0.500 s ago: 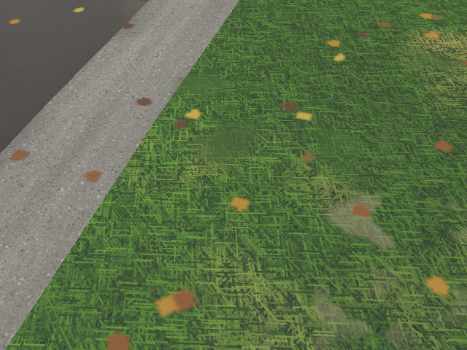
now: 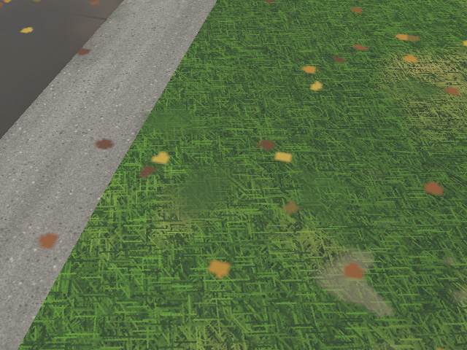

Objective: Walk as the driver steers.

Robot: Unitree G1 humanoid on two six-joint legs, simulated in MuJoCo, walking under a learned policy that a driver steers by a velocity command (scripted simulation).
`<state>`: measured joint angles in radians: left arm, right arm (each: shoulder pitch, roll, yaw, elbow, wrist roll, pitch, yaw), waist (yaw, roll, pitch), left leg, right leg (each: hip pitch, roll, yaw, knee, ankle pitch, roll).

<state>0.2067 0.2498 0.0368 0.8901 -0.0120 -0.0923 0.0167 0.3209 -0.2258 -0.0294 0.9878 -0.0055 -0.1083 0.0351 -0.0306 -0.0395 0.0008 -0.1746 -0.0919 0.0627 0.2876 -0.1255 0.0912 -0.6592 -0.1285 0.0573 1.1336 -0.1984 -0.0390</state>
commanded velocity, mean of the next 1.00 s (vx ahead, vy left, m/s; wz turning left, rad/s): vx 0.50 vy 0.00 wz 0.00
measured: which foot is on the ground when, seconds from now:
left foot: down 0.00-0.32, up 0.34-0.84, down 0.86-1.00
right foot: up 0.00-0.28, down 0.30-0.88, up 0.90-1.00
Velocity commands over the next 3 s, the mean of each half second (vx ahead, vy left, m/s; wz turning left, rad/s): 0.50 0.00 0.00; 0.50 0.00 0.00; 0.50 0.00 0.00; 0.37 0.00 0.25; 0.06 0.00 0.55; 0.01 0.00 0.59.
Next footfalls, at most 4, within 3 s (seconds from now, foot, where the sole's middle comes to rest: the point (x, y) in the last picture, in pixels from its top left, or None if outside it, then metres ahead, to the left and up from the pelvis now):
0.30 right None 0.33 -0.17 -0.78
0.86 left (211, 309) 0.65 0.07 -0.78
1.42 right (279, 222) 0.96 -0.16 -0.78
1.94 left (211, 170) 1.21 0.07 -0.78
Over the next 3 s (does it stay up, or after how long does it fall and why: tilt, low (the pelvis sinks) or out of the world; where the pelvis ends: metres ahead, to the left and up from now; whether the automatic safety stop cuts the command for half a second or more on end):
stays up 1.12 -0.02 -0.01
